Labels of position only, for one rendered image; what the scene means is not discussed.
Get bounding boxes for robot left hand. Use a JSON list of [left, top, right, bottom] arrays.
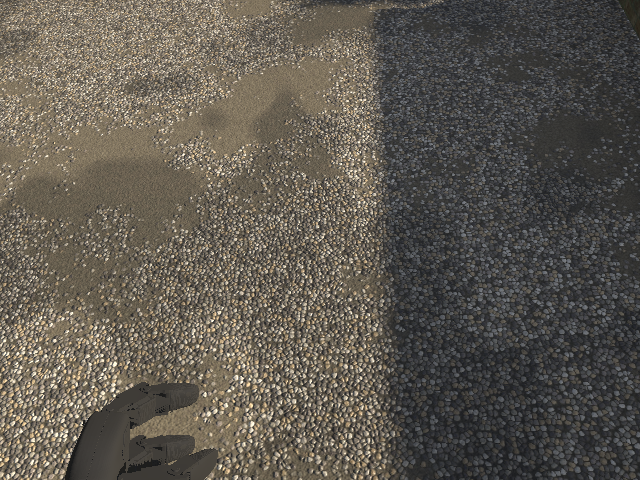
[[62, 382, 218, 480]]

